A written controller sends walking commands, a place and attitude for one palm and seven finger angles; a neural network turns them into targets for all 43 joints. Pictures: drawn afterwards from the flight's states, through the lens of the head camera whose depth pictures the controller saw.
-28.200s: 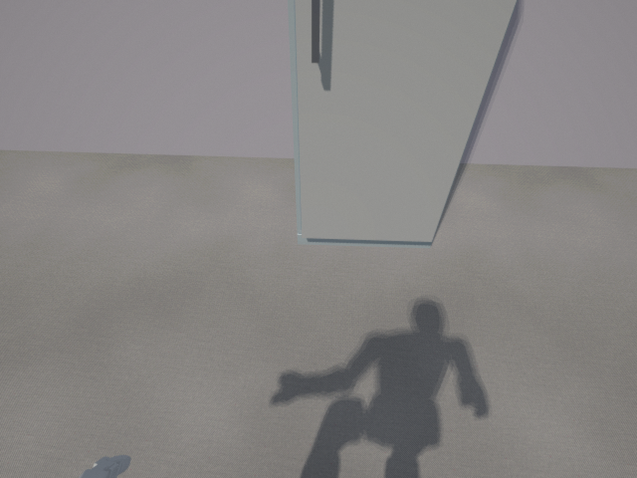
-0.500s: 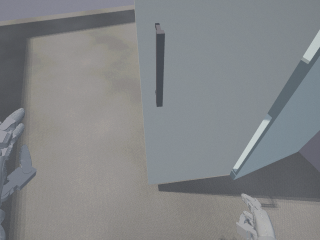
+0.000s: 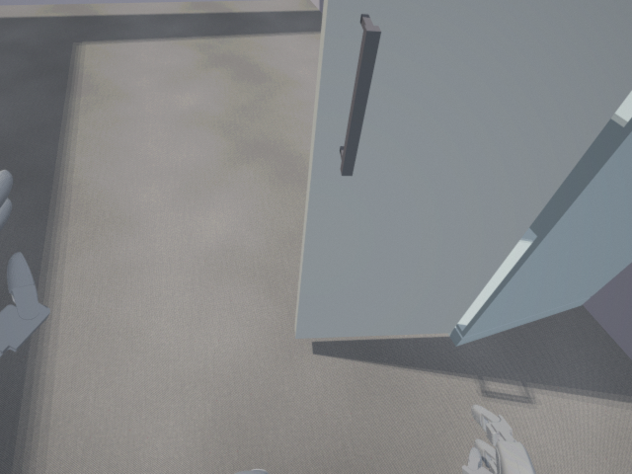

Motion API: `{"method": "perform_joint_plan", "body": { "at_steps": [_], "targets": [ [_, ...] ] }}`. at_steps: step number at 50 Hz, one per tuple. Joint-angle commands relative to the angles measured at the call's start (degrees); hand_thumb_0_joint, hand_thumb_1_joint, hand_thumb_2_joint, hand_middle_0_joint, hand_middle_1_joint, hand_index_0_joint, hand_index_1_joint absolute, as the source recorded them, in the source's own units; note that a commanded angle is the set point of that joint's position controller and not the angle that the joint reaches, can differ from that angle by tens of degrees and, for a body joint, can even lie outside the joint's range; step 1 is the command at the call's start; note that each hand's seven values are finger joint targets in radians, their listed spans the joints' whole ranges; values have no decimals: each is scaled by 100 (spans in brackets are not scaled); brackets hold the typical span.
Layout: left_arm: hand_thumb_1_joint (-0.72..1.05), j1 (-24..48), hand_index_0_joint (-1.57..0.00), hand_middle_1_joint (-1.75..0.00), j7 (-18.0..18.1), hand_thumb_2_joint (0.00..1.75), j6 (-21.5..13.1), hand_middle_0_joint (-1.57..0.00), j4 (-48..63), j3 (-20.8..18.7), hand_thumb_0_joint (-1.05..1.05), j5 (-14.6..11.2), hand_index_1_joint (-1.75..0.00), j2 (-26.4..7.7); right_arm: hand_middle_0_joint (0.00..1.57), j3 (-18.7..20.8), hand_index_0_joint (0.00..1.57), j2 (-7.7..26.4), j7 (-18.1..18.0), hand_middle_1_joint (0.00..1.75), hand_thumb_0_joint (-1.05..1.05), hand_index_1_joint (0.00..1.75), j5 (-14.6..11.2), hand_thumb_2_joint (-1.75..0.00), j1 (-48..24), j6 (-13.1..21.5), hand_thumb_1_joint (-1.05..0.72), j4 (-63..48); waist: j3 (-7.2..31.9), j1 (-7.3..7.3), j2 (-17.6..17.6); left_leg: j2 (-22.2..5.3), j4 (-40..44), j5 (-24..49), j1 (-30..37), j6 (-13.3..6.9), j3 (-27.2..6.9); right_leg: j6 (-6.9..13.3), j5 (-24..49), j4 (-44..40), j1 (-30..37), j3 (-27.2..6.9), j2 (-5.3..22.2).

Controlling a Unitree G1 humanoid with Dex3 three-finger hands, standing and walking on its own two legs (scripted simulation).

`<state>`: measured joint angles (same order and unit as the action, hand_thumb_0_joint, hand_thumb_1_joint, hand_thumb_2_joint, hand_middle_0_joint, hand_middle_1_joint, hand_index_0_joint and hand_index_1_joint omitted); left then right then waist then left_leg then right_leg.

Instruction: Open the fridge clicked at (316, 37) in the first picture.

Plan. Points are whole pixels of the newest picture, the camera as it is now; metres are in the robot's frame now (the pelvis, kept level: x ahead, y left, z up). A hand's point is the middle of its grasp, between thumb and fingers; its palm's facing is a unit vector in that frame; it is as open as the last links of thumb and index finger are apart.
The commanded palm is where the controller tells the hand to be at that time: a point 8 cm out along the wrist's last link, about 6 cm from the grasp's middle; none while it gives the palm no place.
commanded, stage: step back with the hand held close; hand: left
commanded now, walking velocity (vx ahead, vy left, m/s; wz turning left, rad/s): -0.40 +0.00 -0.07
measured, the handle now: (355, 103) +0.59 +0.00 +0.18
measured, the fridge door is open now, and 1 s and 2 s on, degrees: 75 75 75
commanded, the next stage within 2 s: stop stepping back and stand still in 0.56 s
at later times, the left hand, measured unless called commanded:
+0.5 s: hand out of the picture +0.15 +0.28 +0.19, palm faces +0.40 -0.80 -0.44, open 7.4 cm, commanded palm +0.07 +0.31 +0.19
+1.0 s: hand out of the picture +0.07 +0.25 +0.18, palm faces +0.38 -0.84 -0.38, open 7.4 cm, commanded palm +0.01 +0.29 +0.19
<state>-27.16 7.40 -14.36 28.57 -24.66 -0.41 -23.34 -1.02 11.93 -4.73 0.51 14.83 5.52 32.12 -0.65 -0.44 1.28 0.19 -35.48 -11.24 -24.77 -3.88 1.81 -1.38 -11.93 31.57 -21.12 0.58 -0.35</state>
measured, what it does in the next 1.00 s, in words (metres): walks backwards: left foot, then right foot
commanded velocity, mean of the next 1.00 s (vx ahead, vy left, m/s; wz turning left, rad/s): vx -0.18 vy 0.02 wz -0.06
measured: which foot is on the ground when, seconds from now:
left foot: down 0.00-0.24, up 0.26-0.34, down 0.36-0.74, up 0.76-0.90, down 0.92-1.00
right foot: down 0.00-0.38, up 0.40-0.72, down 0.74-1.00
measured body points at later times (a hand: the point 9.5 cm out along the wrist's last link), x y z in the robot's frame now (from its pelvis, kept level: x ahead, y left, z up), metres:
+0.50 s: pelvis -0.07 +0.01 +0.01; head -0.04 +0.05 +0.45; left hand +0.12 +0.32 +0.21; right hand +0.12 -0.22 -0.05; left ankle +0.00 +0.09 -0.72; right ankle -0.08 -0.13 -0.67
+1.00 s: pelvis -0.16 +0.01 +0.00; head -0.19 +0.03 +0.45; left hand +0.04 +0.30 +0.20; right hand -0.07 -0.28 -0.07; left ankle -0.14 +0.09 -0.73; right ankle -0.24 -0.12 -0.72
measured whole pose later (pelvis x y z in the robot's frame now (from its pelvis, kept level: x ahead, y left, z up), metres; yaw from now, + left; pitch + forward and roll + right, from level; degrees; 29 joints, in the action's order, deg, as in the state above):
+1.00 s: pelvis -0.16 +0.01 +0.00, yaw -6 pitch +2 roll +0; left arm -27.5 8.5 -11.2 24.2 -24.1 -2.3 -24.0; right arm 0.6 14.4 -5.4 -0.4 17.6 6.4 38.6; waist 6.8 0.9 2.7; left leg 1.4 -33.6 -16.6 -19.3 -2.7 2.5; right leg -1.2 -21.9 32.2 -11.4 0.3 1.2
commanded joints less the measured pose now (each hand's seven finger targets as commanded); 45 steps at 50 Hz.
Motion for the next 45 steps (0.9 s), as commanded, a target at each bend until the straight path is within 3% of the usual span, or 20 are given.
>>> {"method": "perform_joint_plan", "body": {
  "at_steps": [1,4,7,12,15,17,18,19,20,21,23,26,30,34,36,37,38,41,44,45],
  "targets": [
    [90,244,-20,-30,103,90,-507,-20,1271,-806,0,28,-30,-1092,20,413,20,879,-87,30,0,30,2,-90,-714,483,-90,-905,822,-89,-1003,-1127,2040,-2301,-1433,-248,-1301,13,494,850,1970,-243,-173],
    [90,410,-20,-30,30,90,-560,-20,1070,-851,0,97,-30,-1004,20,474,20,946,-49,30,0,30,28,-90,-718,476,-90,-872,428,-97,-1189,-1393,2264,-3331,-2552,-434,-1447,9,137,1370,2446,-300,-323],
    [90,478,-20,-30,-17,90,-593,-20,1035,-788,0,49,-30,-965,20,513,20,874,8,30,0,30,-5,-90,-672,517,-90,-839,479,-82,-511,-1109,1629,-2532,-1817,-255,-1173,159,462,809,1812,-629,-177],
    [90,794,-20,-30,44,90,-543,-20,1239,-549,0,-66,-30,-1157,20,505,20,603,102,30,0,30,-3,-90,-659,402,-90,-635,720,-7,932,3,-1149,-1185,819,473,-135,914,-545,-1479,-1111,-2415,1504],
    [90,671,-20,-30,103,90,-473,-20,1428,-727,0,-60,-30,-1354,20,433,20,506,113,30,0,30,47,-90,-712,300,-90,-627,923,35,777,27,-1008,-915,873,470,-177,884,968,-1121,-724,-1922,1507],
    [90,475,-20,-30,86,90,-430,-20,1535,-734,0,-96,-30,-1274,20,417,20,597,38,30,0,30,-5,-90,-723,239,-90,-671,852,65,-105,-233,865,61,885,341,-392,347,1293,-73,-380,-1074,685],
    [90,430,-20,-30,68,90,-495,-20,1679,-834,0,-91,-30,-1273,20,470,20,802,-12,30,0,30,-13,-90,-813,272,-90,-765,950,7,-1281,-963,1496,799,427,40,-1175,22,969,913,56,-600,-38],
    [90,370,-20,-30,65,90,-516,-20,1629,-939,0,-78,-30,-1276,20,497,20,735,-29,30,0,30,25,-90,-800,340,-90,-780,1145,-35,-1820,-1692,1748,1471,-153,-303,-1660,-69,-232,1964,574,-300,-348],
    [90,316,-20,-30,60,90,-555,-20,1473,-958,0,-93,-30,-1317,20,541,20,588,-16,30,0,30,12,-90,-679,434,-90,-734,1182,-40,-1682,-1883,1786,2100,235,-425,-1614,-18,-1400,2511,137,-377,-411],
    [90,62,-20,-30,34,90,-595,-20,1453,-1115,0,-164,-30,-1350,20,568,20,694,12,30,0,30,110,-90,-591,520,-90,-681,1452,-39,-1790,-2121,1939,1553,321,-502,-1872,-17,-1826,3250,18,-480,-412],
    [90,102,-20,-30,36,90,-596,-20,1695,-974,0,-228,-30,-1138,20,630,20,723,62,30,0,30,88,-90,-530,606,-90,-589,1324,-33,-1145,-1994,1657,1993,886,-572,-1548,3,-1828,3123,-422,-483,-327],
    [90,20,-20,-30,21,90,-486,-20,1701,-525,0,-252,-30,-812,20,598,20,717,155,30,0,30,-3,-90,-521,715,-90,-498,1401,-34,-1135,-1741,1498,2674,1755,-380,-1036,-63,-1706,1993,-465,-56,-274],
    [90,280,-20,-30,57,90,-266,-20,1468,-439,0,-231,-30,-919,20,516,20,743,129,30,0,30,60,-90,-714,734,-90,-445,1049,3,-1424,-1670,2315,410,1169,-253,-1091,13,-1749,790,277,159,-324],
    [90,-114,-20,-30,55,90,-234,-20,1309,-705,0,-311,-30,-1206,20,495,20,717,106,30,0,30,65,-90,-732,555,-90,-522,1295,-80,-1180,-1159,2130,-761,921,280,-548,298,-742,-1202,1301,297,-174],
    [90,-520,-20,-30,42,90,-209,-20,1316,-893,0,-338,-30,-1478,20,438,20,595,126,30,0,30,42,-90,-772,386,-90,-672,1253,-81,-161,-321,583,-983,1032,595,256,731,-810,-1813,718,-477,754],
    [90,-433,-20,-30,85,90,-229,-20,1417,-1038,0,-375,-30,-1712,20,401,20,590,108,30,0,30,44,-90,-875,338,-90,-668,1076,-131,750,-11,-958,-876,1079,681,258,1083,-1211,-2308,-323,-1606,1760],
    [90,-298,-20,-30,147,90,-238,-20,1471,-1166,0,-395,-30,-1823,20,350,20,600,85,30,0,30,87,-90,-907,356,-90,-622,827,-201,818,-34,-2102,-1163,417,637,-65,1418,-666,-2239,-507,-1864,2254],
    [90,-192,-20,-30,185,90,-77,-20,1338,-910,0,-295,-30,-1440,20,227,20,519,28,30,0,30,-54,-90,-741,438,-90,-568,1018,-27,868,-233,-1524,-1052,-639,463,-331,1126,2210,-912,1328,-1003,1666],
    [90,150,-20,-30,229,90,50,-20,744,-600,0,-210,-30,-1098,20,253,20,666,-75,30,0,30,-41,-90,-534,427,-90,-337,817,157,-20,-21,646,9,823,318,128,525,1575,-510,788,-391,1050],
    [90,337,-20,-30,220,90,72,-20,729,-509,0,-197,-30,-1079,20,333,20,786,-104,30,0,30,-86,-90,-540,485,-90,-334,763,144,-255,-225,1086,417,1223,256,-96,328,1055,-277,624,-231,854]
  ]
}}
